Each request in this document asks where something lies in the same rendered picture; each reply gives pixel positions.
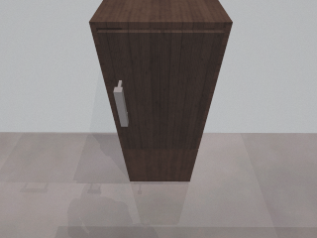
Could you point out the cupboard door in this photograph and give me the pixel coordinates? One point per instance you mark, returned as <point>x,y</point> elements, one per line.
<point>166,78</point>

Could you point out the handle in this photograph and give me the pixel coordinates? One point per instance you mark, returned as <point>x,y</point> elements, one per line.
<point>121,104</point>

